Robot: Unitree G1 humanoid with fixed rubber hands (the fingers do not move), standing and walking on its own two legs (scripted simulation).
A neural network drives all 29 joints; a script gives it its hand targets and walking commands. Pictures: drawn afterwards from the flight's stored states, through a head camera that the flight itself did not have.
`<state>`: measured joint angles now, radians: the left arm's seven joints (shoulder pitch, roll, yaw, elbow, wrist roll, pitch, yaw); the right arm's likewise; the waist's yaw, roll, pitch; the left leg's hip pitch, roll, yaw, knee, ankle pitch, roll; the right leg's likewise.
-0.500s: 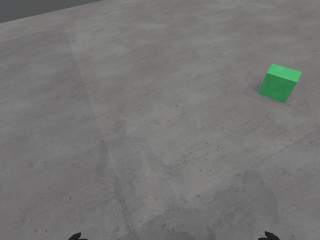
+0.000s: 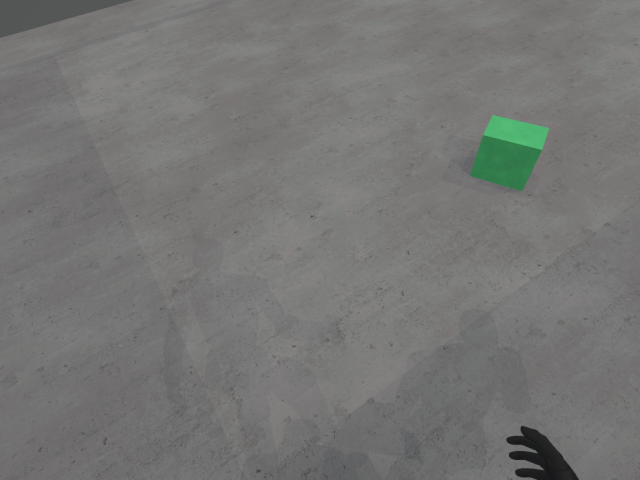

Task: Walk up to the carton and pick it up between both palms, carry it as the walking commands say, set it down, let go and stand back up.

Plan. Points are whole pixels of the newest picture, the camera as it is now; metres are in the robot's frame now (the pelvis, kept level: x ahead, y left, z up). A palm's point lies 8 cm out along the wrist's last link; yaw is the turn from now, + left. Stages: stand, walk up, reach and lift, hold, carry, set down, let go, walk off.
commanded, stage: walk up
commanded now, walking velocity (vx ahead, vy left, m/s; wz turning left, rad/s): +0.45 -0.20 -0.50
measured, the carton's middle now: (507, 153) +1.49 -0.61 -0.66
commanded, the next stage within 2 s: none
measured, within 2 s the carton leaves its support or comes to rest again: neither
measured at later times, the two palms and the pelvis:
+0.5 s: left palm (259, 347) +0.34 +0.18 -0.15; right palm out of the picture +0.11 -0.32 -0.11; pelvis +0.18 -0.05 -0.02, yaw -9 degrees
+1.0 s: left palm (320, 313) +0.38 +0.07 -0.09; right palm out of the picture +0.42 -0.46 -0.13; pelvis +0.40 -0.19 +0.01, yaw -20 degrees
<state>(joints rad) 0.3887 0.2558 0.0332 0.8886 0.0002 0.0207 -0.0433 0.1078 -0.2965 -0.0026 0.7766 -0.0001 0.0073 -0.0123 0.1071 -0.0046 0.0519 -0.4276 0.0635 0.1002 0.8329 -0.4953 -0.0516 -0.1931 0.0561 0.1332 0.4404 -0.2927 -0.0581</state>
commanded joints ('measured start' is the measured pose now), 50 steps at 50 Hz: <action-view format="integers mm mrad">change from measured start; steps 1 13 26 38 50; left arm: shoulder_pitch -124 -113 -39 7 270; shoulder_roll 173 17 125 102 112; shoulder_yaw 40 27 25 29 34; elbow -61 -60 -49 46 142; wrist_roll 25 24 11 29 14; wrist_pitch -28 30 -30 -101 -107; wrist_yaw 9 -67 -38 36 63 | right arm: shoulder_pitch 140 341 301 98 -123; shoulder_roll -76 -93 -246 -15 23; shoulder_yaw -70 -84 -126 -84 -60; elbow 1 103 80 37 13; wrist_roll -11 -12 -11 -38 -5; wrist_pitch -38 -40 -18 1 -18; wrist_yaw -21 -38 -10 48 53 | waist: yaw -170 -73 -31 -83 26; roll -75 217 166 -146 -140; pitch -147 27 -241 53 18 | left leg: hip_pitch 498 368 497 -192 -380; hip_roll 12 282 265 62 -1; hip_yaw -47 -62 102 -81 2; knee -419 -551 -31 352 54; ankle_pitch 234 624 970 331 332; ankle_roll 26 24 67 5 11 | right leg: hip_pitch -244 -508 -8 -5 447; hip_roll -93 -113 -37 -219 -237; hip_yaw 172 -110 -231 129 -3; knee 65 760 13 -297 -167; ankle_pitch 281 183 -20 27 746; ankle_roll -51 117 -4 42 23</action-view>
